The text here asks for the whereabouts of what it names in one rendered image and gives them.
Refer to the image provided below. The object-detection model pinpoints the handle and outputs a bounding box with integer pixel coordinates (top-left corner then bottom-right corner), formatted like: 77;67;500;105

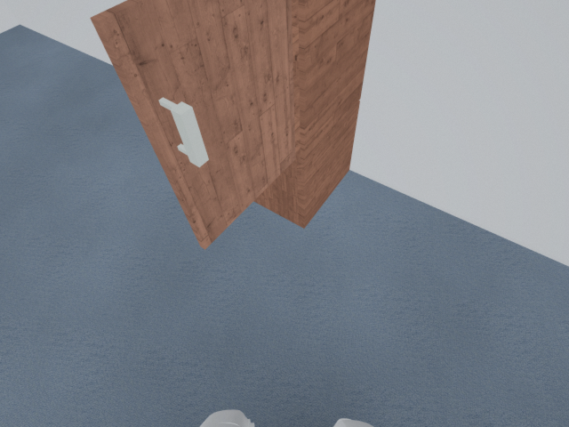
159;97;209;167

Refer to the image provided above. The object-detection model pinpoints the cupboard door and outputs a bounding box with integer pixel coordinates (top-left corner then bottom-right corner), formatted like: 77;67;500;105
91;0;296;250

